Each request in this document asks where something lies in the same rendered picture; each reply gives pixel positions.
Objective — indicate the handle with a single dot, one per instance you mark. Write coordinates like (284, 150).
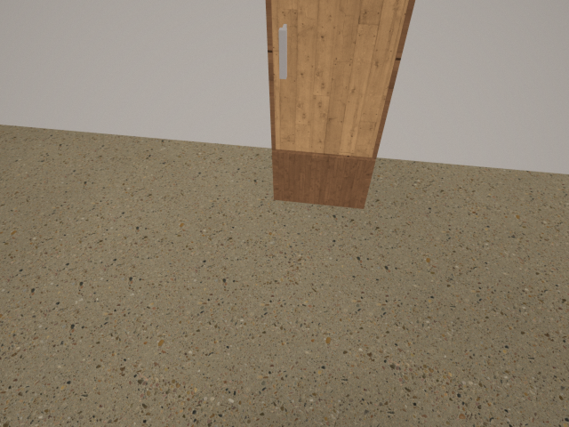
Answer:
(283, 52)

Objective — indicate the cupboard door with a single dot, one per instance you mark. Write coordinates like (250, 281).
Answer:
(340, 56)

